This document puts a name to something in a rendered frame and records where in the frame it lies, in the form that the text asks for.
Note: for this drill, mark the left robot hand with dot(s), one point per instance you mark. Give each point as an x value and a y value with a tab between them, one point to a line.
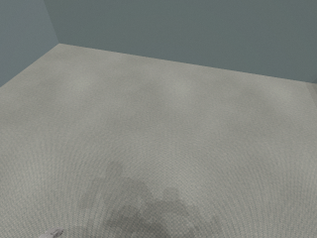
53	232

